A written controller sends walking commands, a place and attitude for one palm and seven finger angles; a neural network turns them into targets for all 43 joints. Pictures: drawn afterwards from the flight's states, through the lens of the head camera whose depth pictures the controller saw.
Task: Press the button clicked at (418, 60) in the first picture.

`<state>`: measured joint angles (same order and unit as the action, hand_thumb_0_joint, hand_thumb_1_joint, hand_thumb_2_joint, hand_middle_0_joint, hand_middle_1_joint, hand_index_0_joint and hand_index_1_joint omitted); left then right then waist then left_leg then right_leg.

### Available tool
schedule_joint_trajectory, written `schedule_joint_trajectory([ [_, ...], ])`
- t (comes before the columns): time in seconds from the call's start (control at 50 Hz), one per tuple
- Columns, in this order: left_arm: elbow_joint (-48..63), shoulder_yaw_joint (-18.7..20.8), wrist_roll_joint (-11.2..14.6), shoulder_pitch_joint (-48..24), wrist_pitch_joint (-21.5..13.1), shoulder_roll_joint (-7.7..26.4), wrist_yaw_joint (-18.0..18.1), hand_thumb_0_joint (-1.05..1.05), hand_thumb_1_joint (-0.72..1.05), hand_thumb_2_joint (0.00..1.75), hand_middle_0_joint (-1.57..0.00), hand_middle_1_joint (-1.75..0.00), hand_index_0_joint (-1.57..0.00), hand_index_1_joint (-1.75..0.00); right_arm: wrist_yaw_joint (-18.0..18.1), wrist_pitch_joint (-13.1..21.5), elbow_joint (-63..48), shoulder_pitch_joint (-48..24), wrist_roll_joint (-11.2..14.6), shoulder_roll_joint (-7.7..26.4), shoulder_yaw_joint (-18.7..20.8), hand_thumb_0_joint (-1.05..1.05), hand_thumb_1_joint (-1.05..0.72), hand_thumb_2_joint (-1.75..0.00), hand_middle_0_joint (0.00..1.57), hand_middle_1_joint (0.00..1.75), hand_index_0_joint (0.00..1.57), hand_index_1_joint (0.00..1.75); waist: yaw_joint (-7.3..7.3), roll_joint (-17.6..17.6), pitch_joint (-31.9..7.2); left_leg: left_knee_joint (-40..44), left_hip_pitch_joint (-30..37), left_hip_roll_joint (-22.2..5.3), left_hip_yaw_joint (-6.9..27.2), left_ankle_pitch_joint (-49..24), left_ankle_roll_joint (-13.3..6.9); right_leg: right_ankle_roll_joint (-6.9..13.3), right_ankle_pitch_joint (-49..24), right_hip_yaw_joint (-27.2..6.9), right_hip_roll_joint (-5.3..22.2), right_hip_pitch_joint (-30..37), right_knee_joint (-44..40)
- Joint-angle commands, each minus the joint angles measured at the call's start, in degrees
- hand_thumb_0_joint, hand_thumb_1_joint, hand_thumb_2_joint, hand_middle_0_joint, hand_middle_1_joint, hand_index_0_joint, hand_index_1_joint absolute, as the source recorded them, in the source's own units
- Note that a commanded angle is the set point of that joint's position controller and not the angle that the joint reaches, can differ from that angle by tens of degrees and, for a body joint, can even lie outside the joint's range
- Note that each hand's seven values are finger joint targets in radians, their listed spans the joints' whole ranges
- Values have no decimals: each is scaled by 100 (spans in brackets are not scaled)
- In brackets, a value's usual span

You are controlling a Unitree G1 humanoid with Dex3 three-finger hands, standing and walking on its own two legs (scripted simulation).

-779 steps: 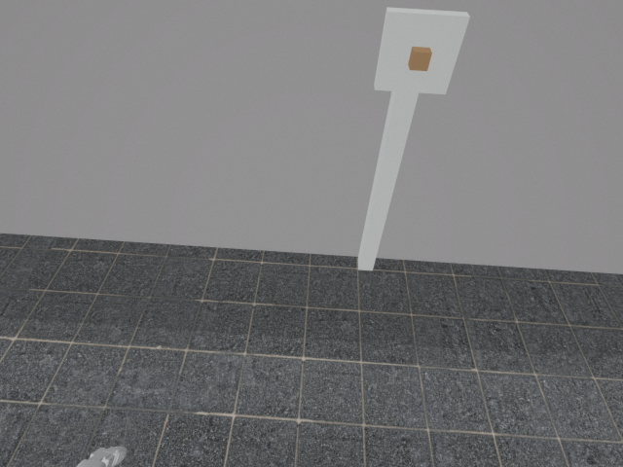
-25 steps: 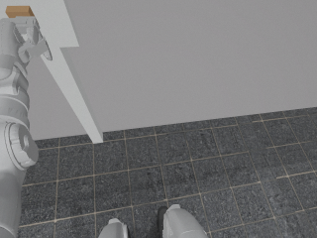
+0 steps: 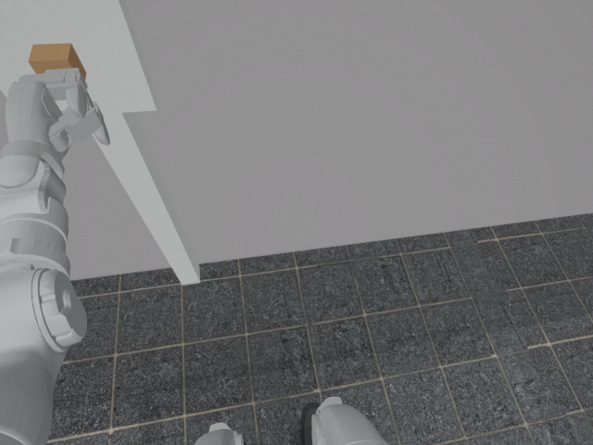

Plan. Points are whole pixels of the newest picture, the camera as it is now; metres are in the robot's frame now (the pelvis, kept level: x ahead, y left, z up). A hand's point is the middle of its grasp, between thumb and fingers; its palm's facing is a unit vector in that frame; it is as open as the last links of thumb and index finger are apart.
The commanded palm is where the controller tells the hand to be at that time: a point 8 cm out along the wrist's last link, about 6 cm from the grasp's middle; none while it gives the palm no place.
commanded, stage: pull the fist back off the button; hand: left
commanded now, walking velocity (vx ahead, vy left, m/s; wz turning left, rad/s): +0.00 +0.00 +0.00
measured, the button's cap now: (59, 65) +0.57 +0.24 +0.15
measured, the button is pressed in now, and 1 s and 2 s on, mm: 0 0 0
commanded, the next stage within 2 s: draw the hand back to the body in 0.56 s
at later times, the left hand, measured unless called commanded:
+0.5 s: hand (79, 162) +0.45 +0.21 +0.11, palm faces +0.05 -1.00 +0.00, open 3.1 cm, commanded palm +0.42 +0.26 +0.12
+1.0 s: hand (51, 210) +0.37 +0.22 +0.13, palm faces +0.08 -1.00 -0.01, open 3.1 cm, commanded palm +0.33 +0.26 +0.15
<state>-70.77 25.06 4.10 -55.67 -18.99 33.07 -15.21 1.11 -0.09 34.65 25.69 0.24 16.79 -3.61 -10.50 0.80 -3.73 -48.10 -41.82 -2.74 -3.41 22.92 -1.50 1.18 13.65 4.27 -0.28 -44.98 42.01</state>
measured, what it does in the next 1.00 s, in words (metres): stands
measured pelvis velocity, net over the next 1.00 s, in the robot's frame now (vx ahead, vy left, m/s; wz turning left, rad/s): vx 0.03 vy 0.00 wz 0.03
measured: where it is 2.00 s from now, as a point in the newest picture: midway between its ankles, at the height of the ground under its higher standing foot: outside the picture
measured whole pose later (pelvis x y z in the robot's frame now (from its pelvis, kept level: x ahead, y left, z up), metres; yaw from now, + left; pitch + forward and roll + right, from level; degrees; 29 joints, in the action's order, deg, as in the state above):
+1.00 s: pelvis +0.03 +0.00 +0.02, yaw +2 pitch +4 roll -1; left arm -23.7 15.3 13.9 -14.2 -6.3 16.9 -13.3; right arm 2.5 1.4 33.7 17.6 3.5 15.3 -2.9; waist -0.5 2.5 -3.2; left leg -36.9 -19.1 -0.6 -3.0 21.6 -1.4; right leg 0.7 15.1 4.4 1.1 -23.6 34.9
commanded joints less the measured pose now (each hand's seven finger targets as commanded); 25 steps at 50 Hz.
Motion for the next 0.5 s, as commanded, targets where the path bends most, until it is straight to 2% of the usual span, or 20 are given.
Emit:
schedule_joint_trajectory([
  [0.0, 1470, 141, 290, -1932, -265, 1373, 152, 0, 90, 90, -130, -150, -130, -150, 69, 100, -492, 609, 30, 939, 451, 0, -90, -90, 20, 30, 20, 30, 273, 543, -2228, 896, 848, 166, 343, -900, -40, -2, -562, -389, -106, 2057, -433],
  [0.02, 1530, 208, 332, -1871, -260, 1401, 174, 0, 90, 90, -130, -150, -130, -150, 67, 88, -483, 607, 33, 955, 468, 0, -90, -90, 20, 30, 20, 30, 260, 314, -2170, 924, 857, 145, 359, -878, -47, -21, -547, -369, -115, 2068, -452],
  [0.04, 1579, 145, 344, -1714, -250, 1308, 169, 0, 90, 90, -130, -150, -130, -150, 73, 79, -507, 560, 50, 948, 477, 0, -90, -90, 20, 30, 20, 30, 295, 312, -2123, 942, 864, 152, 337, -909, -41, -18, -588, -370, -110, 2101, -452],
  [0.08, 2076, 173, 388, -1567, -339, 1251, 180, 0, 90, 90, -130, -150, -130, -150, 66, 87, -549, 521, 44, 922, 526, 0, -90, -90, 20, 30, 20, 30, 374, 291, -2443, 950, 1125, 149, 334, -1230, -42, -8, -903, -365, -121, 2331, -403],
  [0.1, 2436, 129, 408, -1429, -407, 1176, 165, 0, 90, 90, -130, -150, -130, -150, 63, 89, -603, 463, 47, 904, 529, 0, -90, -90, 20, 30, 20, 30, 464, 574, -2634, 933, 1388, 156, 335, -1607, -25, 31, -1181, -356, -128, 2391, -345],
  [0.12, 2668, 133, 439, -1198, -442, 1097, 151, 0, 90, 90, -130, -150, -130, -150, 56, 90, -608, 435, 49, 870, 555, 0, -90, -90, 20, 30, 20, 30, 521, 702, -2825, 902, 1658, 141, 356, -1985, 7, 41, -1422, -334, -131, 2425, -293],
  [0.14, 2826, -107, 507, -1004, -437, 730, 113, 0, 90, 90, -130, -150, -130, -150, 36, 103, -627, 356, 70, 826, 551, 0, -90, -90, 20, 30, 20, 30, 499, 737, -2792, 894, 1831, 127, 343, -2187, 17, 35, -1524, -318, -139, 2363, -326],
  [0.16, 2862, -73, 573, -786, -404, 696, 100, 0, 90, 90, -130, -150, -130, -150, 33, 99, -602, 331, 79, 828, 568, 0, -90, -90, 20, 30, 20, 30, 530, 555, -2665, 908, 1819, 103, 351, -2255, 23, 32, -1568, -291, -144, 2387, -347],
  [0.18, 2854, -250, 631, -701, -346, 458, 59, 0, 90, 90, -130, -150, -130, -150, 33, 97, -602, 256, 99, 814, 557, 0, -90, -90, 20, 30, 20, 30, 485, 363, -2452, 959, 1740, 103, 348, -2173, 13, 21, -1556, -272, -149, 2409, -389],
  [0.22, 2854, -230, 743, -385, -195, 366, 14, 0, 90, 90, -130, -150, -130, -150, 56, 90, -588, 160, 136, 819, 573, 0, -90, -90, 20, 30, 20, 30, 526, 252, -2163, 1013, 1663, 119, 306, -2199, -4, 23, -1672, -262, -129, 2492, -448],
  [0.28, 3036, -254, 774, -209, 6, 321, 22, 0, 90, 90, -130, -150, -130, -150, 100, 75, -620, 2, 169, 806, 556, 0, -90, -90, 20, 30, 20, 30, 562, 108, -1853, 1115, 1572, 152, 307, -2067, -2, 33, -1663, -222, -92, 2541, -491],
  [0.3, 3309, -315, 755, -246, -4, 282, 51, 0, 90, 90, -130, -150, -130, -150, 110, 77, -650, -64, 169, 785, 551, 0, -90, -90, 20, 30, 20, 30, 587, 420, -1905, 1090, 1730, 160, 296, -2212, 1, 48, -1710, -249, -81, 2528, -479],
  [0.32, 3596, -463, 752, -308, -18, 113, 79, 0, 90, 90, -130, -150, -130, -150, 93, 98, -673, -106, 164, 732, 539, 0, -90, -90, 20, 30, 20, 30, 584, 529, -2025, 1091, 1926, 166, 340, -2439, 15, 50, -1791, -230, -78, 2519, -460],
  [0.36, 4126, -543, 757, -135, -101, -13, 147, 0, 90, 90, -130, -150, -130, -150, 83, 144, -698, -173, 141, 680, 553, 0, -90, -90, 20, 30, 20, 30, 658, 699, -2410, 1012, 2367, 134, 387, -3100, 65, 47, -2071, -232, -78, 2601, -410],
  [0.38, 4280, -506, 783, 95, -127, -11, 179, 0, 90, 90, -130, -150, -130, -150, 72, 164, -703, -193, 138, 671, 557, 0, -90, -90, 20, 30, 20, 30, 717, 634, -2458, 1010, 2476, 108, 452, -3390, 115, 52, -2139, -200, -80, 2635, -392],
  [0.4, 4437, -725, 810, 186, -149, -249, 188, 0, 90, 90, -130, -150, -130, -150, 57, 184, -702, -229, 142, 657, 555, 0, -90, -90, 20, 30, 20, 30, 661, 639, -2444, 968, 2625, 88, 450, -3586, 125, 39, -2198, -196, -91, 2576, -401],
  [0.42, 4537, -769, 842, 345, -140, -381, 212, 0, 90, 90, -130, -150, -130, -150, 43, 203, -679, -261, 142, 637, 567, 0, -90, -90, 20, 30, 20, 30, 682, 579, -2482, 968, 2715, 68, 481, -3748, 159, 28, -2253, -166, -91, 2573, -380],
  [0.44, 4443, -880, 881, 533, -75, -580, 220, 0, 90, 90, -130, -150, -130, -150, 31, 216, -679, -319, 150, 631, 559, 0, -90, -90, 20, 30, 20, 30, 675, 392, -2285, 1003, 2639, 65, 487, -3662, 169, 15, -2197, -138, -96, 2551, -417],
  [0.46, 4414, -900, 881, 416, -26, -569, 239, 0, 90, 90, -130, -150, -130, -150, 40, 215, -627, -360, 168, 657, 563, 0, -90, -90, 20, 30, 20, 30, 615, 231, -2101, 1028, 2525, 71, 483, -3478, 155, 8, -2163, -126, -93, 2534, -442],
  [0.48, 4339, -829, 861, 349, 48, -498, 265, 0, 90, 90, -130, -150, -130, -150, 52, 206, -605, -408, 162, 668, 557, 0, -90, -90, 20, 30, 20, 30, 629, 260, -2011, 1065, 2397, 102, 471, -3240, 151, 13, -2079, -135, -78, 2556, -448],
])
